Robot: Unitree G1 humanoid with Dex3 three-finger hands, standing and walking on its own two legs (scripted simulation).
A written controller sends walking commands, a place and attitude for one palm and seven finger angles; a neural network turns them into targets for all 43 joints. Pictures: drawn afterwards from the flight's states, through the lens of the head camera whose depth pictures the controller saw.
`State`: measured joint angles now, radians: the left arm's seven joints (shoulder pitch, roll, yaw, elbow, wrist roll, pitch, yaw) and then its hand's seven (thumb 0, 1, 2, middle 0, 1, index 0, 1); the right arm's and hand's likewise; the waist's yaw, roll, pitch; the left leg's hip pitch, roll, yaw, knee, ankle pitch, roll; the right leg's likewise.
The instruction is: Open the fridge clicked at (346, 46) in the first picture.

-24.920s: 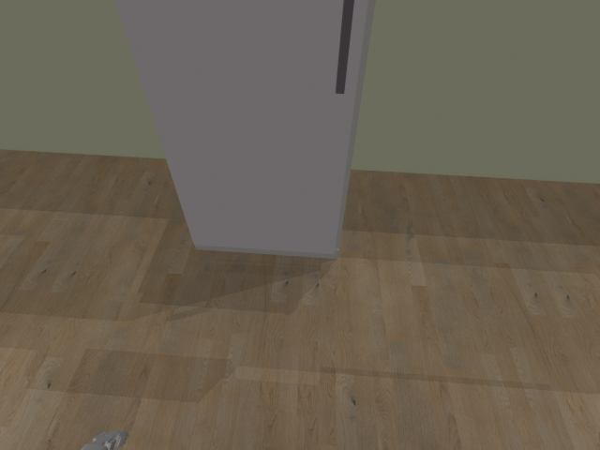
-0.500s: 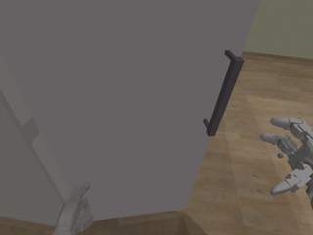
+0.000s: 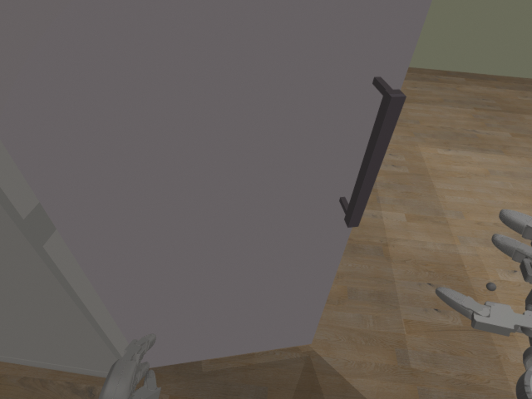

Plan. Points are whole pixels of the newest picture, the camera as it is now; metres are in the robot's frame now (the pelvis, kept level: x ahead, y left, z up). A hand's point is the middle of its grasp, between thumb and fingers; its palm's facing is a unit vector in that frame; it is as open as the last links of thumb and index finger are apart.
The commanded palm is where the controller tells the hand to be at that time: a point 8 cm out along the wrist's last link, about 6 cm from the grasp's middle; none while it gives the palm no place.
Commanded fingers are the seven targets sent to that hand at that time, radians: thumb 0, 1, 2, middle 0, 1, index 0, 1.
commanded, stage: draw the hand back to the body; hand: right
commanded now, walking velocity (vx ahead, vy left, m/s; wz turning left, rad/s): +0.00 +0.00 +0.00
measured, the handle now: (364, 160) +0.44 -0.17 +0.16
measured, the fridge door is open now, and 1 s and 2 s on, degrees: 74 74 74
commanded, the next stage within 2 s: step back with the hand held close in 0.72 s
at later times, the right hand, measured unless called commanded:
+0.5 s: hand (504, 293) +0.20 -0.27 +0.15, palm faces +0.48 +0.80 -0.36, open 7.8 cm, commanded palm +0.15 -0.30 +0.17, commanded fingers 0.00 -0.90 -0.90 0.20 0.30 0.20 0.30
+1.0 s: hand (500, 282) +0.21 -0.27 +0.16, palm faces +0.45 +0.80 -0.41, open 7.4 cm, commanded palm +0.15 -0.30 +0.17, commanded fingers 0.00 -0.90 -0.90 0.20 0.30 0.20 0.30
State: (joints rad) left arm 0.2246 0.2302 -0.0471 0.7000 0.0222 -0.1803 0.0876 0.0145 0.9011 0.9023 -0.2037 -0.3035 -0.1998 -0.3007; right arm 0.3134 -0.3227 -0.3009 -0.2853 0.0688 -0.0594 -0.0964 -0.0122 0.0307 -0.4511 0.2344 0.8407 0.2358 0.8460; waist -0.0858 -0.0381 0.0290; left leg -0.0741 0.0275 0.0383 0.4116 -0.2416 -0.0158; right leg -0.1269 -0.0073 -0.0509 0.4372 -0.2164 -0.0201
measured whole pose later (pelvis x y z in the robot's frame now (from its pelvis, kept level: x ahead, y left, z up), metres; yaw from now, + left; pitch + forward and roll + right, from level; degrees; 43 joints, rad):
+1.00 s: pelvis +0.00 +0.00 +0.00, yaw +1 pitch -2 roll +1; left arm 0.17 0.24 -0.02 0.61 0.02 -0.07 0.08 0.01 0.90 0.90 -0.20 -0.30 -0.20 -0.30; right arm 0.42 -0.36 -0.38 -0.38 0.05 -0.13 -0.10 0.01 -0.89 -0.90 0.21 0.30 0.21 0.31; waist -0.05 -0.04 0.02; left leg -0.12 0.01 0.03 0.37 -0.21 -0.02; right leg -0.19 -0.03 -0.05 0.45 -0.22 -0.02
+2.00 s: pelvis -0.15 -0.05 -0.01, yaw +1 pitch +1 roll +3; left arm 0.17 0.20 0.00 0.64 0.02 -0.11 0.08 0.01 0.90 0.90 -0.20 -0.30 -0.20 -0.30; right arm 0.44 -0.40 -0.39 -0.47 0.02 -0.26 -0.13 0.01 -0.88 -0.90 0.21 0.30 0.21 0.31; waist -0.04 0.02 0.01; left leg -0.25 -0.04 -0.08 0.53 -0.29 -0.03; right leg -0.41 0.02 -0.05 0.52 -0.14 -0.07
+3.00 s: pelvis -0.26 -0.09 -0.01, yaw +2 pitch -3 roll +0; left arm 0.24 0.21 0.01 0.66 0.01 -0.17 0.08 0.01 0.90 0.90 -0.20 -0.30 -0.20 -0.30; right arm 0.49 -0.37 -0.41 -0.40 0.01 -0.22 -0.15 0.01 -0.88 -0.90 0.21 0.30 0.21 0.31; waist 0.00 0.02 0.00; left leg -0.22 0.01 0.06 0.59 -0.32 0.02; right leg -0.29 -0.04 -0.06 0.57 -0.24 0.00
